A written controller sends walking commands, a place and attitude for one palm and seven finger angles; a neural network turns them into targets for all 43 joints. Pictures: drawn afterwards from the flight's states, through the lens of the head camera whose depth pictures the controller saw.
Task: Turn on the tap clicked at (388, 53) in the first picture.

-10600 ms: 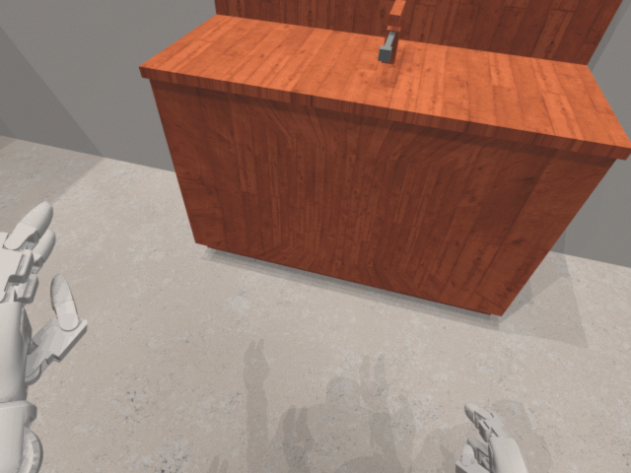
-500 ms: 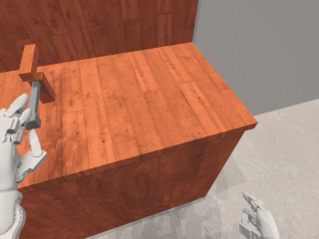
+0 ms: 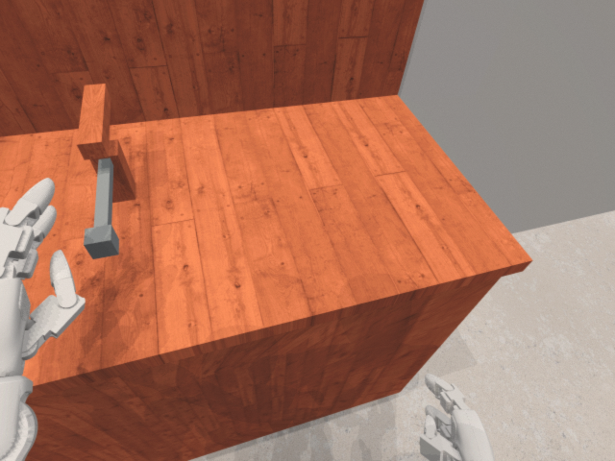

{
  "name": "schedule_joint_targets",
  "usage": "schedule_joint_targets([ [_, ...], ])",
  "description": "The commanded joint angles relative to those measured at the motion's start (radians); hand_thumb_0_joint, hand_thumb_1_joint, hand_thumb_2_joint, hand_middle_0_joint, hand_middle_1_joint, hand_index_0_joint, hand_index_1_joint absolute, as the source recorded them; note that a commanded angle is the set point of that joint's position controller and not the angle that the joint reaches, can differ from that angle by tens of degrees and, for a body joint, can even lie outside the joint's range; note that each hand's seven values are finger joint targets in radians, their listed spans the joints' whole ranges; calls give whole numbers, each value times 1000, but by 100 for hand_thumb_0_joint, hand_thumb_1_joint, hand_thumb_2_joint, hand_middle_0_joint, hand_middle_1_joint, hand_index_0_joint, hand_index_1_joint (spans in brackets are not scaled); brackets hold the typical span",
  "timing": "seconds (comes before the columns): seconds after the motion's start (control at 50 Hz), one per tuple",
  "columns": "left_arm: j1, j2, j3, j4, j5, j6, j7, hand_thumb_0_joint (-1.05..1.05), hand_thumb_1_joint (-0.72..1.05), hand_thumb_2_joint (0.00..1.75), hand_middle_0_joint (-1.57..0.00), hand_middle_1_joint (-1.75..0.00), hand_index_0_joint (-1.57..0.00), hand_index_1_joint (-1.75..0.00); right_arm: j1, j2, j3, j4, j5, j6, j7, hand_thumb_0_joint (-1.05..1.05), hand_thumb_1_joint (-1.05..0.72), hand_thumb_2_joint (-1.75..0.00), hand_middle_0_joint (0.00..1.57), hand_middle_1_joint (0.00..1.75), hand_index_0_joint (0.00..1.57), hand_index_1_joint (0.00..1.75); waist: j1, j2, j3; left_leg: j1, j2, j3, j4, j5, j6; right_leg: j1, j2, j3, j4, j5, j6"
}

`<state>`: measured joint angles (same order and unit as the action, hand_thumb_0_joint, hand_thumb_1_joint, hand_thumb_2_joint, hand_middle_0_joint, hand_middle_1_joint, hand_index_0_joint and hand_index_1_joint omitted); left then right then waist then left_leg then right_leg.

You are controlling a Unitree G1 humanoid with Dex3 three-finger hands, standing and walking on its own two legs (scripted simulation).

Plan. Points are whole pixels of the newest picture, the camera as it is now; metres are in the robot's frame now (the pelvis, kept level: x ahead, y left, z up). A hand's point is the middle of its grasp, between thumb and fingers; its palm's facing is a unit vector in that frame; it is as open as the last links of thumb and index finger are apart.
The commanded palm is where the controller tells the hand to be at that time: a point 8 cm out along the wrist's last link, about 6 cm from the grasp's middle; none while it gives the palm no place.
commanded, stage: come to a stop and stand still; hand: left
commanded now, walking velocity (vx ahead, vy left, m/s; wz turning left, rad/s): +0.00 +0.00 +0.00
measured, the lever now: (102, 241) +0.31 +0.28 +0.11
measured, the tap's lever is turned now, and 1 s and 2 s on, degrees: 0 0 0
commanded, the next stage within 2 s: look again from close up in 0.58 s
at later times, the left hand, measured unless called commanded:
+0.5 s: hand (100, 290) +0.23 +0.23 +0.16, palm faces +0.39 -0.85 -0.36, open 7.4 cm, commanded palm +0.17 +0.26 +0.18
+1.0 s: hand (99, 294) +0.22 +0.23 +0.16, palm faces +0.39 -0.85 -0.36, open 7.4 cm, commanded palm +0.17 +0.26 +0.18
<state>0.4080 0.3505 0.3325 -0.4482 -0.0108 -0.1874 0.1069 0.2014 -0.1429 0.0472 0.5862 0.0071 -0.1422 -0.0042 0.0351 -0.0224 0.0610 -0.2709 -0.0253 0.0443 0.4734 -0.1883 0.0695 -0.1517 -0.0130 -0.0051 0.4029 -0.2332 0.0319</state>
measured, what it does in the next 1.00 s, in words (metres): stands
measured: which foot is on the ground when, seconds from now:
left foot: down 0.00-1.00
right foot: down 0.00-1.00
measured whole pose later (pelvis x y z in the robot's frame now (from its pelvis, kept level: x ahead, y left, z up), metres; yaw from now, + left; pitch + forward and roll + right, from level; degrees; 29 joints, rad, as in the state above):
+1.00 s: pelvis +0.01 -0.02 +0.00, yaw +1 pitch -1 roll -2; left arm 0.44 0.36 0.33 -0.47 -0.05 -0.16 0.12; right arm 0.19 -0.20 0.01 0.58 0.02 -0.09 -0.04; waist 0.02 -0.01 0.05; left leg -0.24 -0.01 0.02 0.45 -0.19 0.04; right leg -0.11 0.01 -0.02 0.36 -0.23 0.01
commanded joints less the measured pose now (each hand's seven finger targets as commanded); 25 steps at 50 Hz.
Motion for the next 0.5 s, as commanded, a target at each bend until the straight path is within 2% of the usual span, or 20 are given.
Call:
schedule_joint_targets([
  [0.0, -156, 179, 119, -279, -11, -74, 21, 0, 90, 90, -20, -30, -20, -30, -91, -177, -73, -154, 5, -54, -26, 0, -90, -90, 20, 30, 20, 30, -17, 129, -176, 112, 121, -133, -135, 51, -42, 20, 0, -2, -22, 117, -45],
  [0.06, -141, 176, 106, -318, -13, -78, 22, 0, 90, 90, -20, -30, -20, -30, -88, -174, -79, -160, 8, -59, -21, 0, -90, -90, 20, 30, 20, 30, -13, 158, -200, 146, 124, -127, -111, 132, -43, 28, -10, 8, -19, 150, -50],
  [0.08, -108, 185, 123, -299, -11, -71, 25, 0, 90, 90, -20, -30, -20, -30, -101, -169, -74, -156, 12, -59, -21, 0, -90, -90, 20, 30, 20, 30, -11, 151, -204, 174, 120, -123, -106, 176, -53, 12, -4, -2, -14, 156, -47],
  [0.1, -97, 148, 88, -277, -15, -69, 20, 0, 90, 90, -20, -30, -20, -30, -93, -176, -75, -155, 7, -54, -19, 0, -90, -90, 20, 30, 20, 30, -14, 140, -192, 156, 123, -126, -109, 154, -47, 12, -4, -1, -26, 140, -46],
  [0.16, -64, 157, 105, -241, -19, -63, 21, 0, 90, 90, -20, -30, -20, -30, -88, -176, -83, -160, 13, -41, -19, 0, -90, -90, 20, 30, 20, 30, -15, 107, -167, 117, 120, -121, -105, 107, -46, 26, -23, 22, -52, 157, -50],
  [0.18, -38, 168, 126, -216, -15, -57, 27, 0, 90, 90, -20, -30, -20, -30, -99, -175, -80, -156, 17, -35, -22, 0, -90, -90, 20, 30, 20, 30, -14, 92, -160, 126, 111, -109, -99, 127, -52, 13, -20, 19, -55, 173, -51],
  [0.2, -27, 146, 105, -193, -23, -57, 22, 0, 90, 90, -20, -30, -20, -30, -88, -181, -81, -156, 11, -26, -22, 0, -90, -90, 20, 30, 20, 30, -15, 75, -159, 106, 107, -110, -94, 116, -45, 22, -24, 19, -67, 181, -50],
  [0.22, -41, 158, 113, -204, -26, -56, 21, 0, 90, 90, -20, -30, -20, -30, -88, -180, -86, -166, 17, -24, -23, 0, -90, -90, 20, 30, 20, 30, -18, 64, -155, 104, 107, -113, -95, 116, -48, 25, -33, 29, -67, 187, -53],
  [0.26, -54, 164, 113, -217, -28, -58, 20, 0, 90, 90, -20, -30, -20, -30, -95, -182, -88, -170, 17, -17, -28, 0, -90, -90, 20, 30, 20, 30, -20, 76, -155, 111, 106, -110, -94, 112, -46, 19, -38, 33, -66, 187, -54],
  [0.28, -53, 188, 139, -221, -25, -55, 26, 0, 90, 90, -20, -30, -20, -30, -112, -182, -83, -168, 21, -15, -33, 0, -90, -90, 20, 30, 20, 30, -16, 87, -150, 118, 104, -107, -100, 127, -49, 11, -32, 25, -60, 185, -50],
  [0.3, -45, 157, 107, -208, -30, -57, 21, 0, 90, 90, -20, -30, -20, -30, -99, -185, -83, -166, 15, -9, -34, 0, -90, -90, 20, 30, 20, 30, -17, 89, -156, 112, 104, -108, -100, 122, -42, 19, -30, 19, -64, 184, -50],
  [0.32, -59, 179, 120, -242, -31, -58, 22, 0, 90, 90, -20, -30, -20, -30, -102, -183, -88, -178, 19, -12, -36, 0, -90, -90, 20, 30, 20, 30, -17, 90, -170, 124, 108, -114, -98, 142, -41, 32, -37, 27, -59, 200, -51],
  [0.36, -68, 183, 117, -265, -32, -61, 24, 0, 90, 90, -20, -30, -20, -30, -101, -184, -89, -178, 19, -13, -38, 0, -90, -90, 20, 30, 20, 30, -16, 79, -179, 136, 107, -111, -84, 165, -37, 35, -42, 36, -60, 222, -53],
  [0.38, -68, 201, 132, -277, -29, -57, 30, 0, 90, 90, -20, -30, -20, -30, -120, -182, -84, -176, 22, -14, -41, 0, -90, -90, 20, 30, 20, 30, -13, 94, -175, 148, 105, -106, -85, 174, -41, 21, -41, 30, -56, 215, -51],
  [0.4, -58, 172, 106, -264, -33, -59, 27, 0, 90, 90, -20, -30, -20, -30, -107, -188, -84, -171, 15, -12, -41, 0, -90, -90, 20, 30, 20, 30, -14, 92, -181, 140, 104, -106, -86, 153, -35, 25, -38, 25, -60, 204, -50],
  [0.42, -72, 178, 104, -288, -34, -59, 27, 0, 90, 90, -20, -30, -20, -30, -105, -186, -89, -180, 19, -17, -41, 0, -90, -90, 20, 30, 20, 30, -17, 110, -178, 144, 106, -112, -89, 155, -37, 26, -43, 36, -57, 207, -54],
  [0.46, -59, 180, 111, -278, -34, -60, 30, 0, 90, 90, -20, -30, -20, -30, -103, -184, -89, -175, 18, -17, -42, 0, -90, -90, 20, 30, 20, 30, -15, 99, -177, 139, 108, -111, -86, 140, -35, 30, -47, 43, -64, 204, -54],
  [0.48, -46, 201, 136, -264, -30, -54, 35, 0, 90, 90, -20, -30, -20, -30, -115, -183, -85, -169, 21, -17, -44, 0, -90, -90, 20, 30, 20, 30, -12, 93, -170, 144, 105, -108, -87, 136, -39, 16, -44, 41, -65, 198, -52],
])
